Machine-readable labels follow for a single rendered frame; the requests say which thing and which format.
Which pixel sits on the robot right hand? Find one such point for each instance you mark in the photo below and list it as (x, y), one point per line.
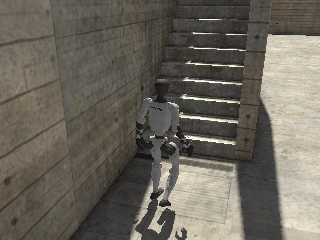
(190, 150)

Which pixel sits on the right robot forearm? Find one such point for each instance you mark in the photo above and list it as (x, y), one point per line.
(182, 138)

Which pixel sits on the left robot forearm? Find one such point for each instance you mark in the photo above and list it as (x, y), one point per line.
(139, 130)

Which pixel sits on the robot foot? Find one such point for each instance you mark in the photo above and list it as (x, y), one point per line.
(163, 203)
(155, 195)

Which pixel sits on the right robot upper arm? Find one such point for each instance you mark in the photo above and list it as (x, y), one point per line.
(174, 109)

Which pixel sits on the left robot upper arm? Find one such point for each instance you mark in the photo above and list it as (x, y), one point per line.
(144, 109)

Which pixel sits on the robot left foot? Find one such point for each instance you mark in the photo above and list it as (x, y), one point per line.
(155, 195)

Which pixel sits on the robot right foot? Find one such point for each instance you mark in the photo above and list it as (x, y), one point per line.
(163, 203)

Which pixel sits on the robot left hand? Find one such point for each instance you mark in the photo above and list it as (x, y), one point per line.
(142, 141)

